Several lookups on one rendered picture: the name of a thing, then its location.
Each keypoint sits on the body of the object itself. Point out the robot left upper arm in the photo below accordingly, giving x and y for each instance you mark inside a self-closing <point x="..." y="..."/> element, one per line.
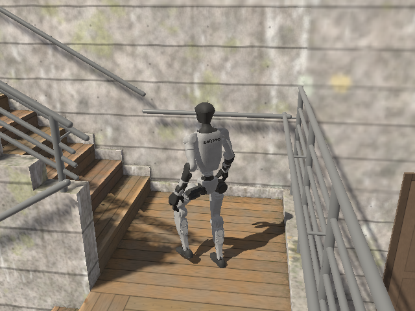
<point x="189" y="142"/>

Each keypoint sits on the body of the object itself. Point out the left robot shin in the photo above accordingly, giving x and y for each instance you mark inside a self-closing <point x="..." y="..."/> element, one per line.
<point x="182" y="229"/>

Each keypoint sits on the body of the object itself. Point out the right robot forearm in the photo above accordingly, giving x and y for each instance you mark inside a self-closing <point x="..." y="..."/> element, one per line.
<point x="226" y="165"/>

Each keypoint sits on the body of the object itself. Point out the robot right upper arm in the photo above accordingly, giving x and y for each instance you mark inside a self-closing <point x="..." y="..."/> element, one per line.
<point x="228" y="154"/>

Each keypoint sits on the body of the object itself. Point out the left robot forearm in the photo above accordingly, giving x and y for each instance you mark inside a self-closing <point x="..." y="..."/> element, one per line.
<point x="182" y="184"/>

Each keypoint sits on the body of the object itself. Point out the robot left hand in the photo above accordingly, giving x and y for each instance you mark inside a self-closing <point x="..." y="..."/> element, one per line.
<point x="174" y="199"/>

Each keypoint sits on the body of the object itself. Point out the robot right hand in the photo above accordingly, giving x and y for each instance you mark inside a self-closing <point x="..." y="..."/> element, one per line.
<point x="221" y="173"/>

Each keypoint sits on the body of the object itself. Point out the robot left foot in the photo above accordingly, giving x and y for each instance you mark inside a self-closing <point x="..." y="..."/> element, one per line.
<point x="187" y="254"/>

